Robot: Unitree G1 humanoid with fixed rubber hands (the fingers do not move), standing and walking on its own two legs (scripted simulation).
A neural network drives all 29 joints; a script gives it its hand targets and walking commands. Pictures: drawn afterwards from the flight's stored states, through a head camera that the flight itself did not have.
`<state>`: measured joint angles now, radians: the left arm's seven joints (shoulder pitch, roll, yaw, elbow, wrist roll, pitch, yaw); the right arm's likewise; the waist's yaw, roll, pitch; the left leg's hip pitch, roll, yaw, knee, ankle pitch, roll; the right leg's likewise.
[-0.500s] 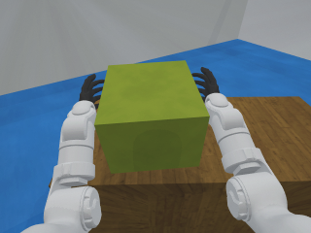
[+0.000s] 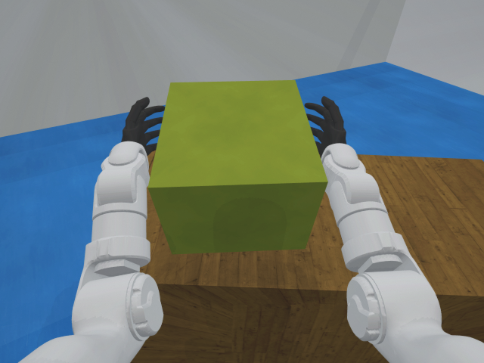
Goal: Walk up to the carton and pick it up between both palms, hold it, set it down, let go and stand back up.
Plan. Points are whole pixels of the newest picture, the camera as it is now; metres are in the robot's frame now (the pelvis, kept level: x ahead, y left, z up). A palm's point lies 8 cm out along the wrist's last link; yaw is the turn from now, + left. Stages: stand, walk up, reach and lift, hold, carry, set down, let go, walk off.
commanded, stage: set down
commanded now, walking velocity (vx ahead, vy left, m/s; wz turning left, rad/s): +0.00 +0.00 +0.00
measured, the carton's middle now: (236, 163) +0.38 +0.03 +0.18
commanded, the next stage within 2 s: none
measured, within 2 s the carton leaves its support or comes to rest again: neither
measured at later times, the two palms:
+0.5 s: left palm (148, 165) +0.38 +0.18 +0.17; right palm (327, 157) +0.40 -0.13 +0.19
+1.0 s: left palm (150, 175) +0.39 +0.18 +0.14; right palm (319, 165) +0.42 -0.13 +0.15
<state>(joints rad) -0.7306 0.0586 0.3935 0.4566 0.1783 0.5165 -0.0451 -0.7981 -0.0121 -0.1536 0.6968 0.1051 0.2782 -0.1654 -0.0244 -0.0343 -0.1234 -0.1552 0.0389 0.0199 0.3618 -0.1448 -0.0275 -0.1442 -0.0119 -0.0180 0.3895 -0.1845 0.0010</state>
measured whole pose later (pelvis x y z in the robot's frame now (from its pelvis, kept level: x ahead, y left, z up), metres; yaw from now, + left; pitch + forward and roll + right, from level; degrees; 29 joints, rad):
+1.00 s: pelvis +0.02 -0.01 +0.00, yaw +0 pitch -2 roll +1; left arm -0.64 0.01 0.34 0.54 0.18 0.31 0.03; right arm -0.74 -0.03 -0.18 0.82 0.05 0.03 -0.09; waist 0.02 -0.03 -0.03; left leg -0.13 0.04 0.02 0.34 -0.16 -0.04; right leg -0.13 -0.01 -0.02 0.39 -0.21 0.00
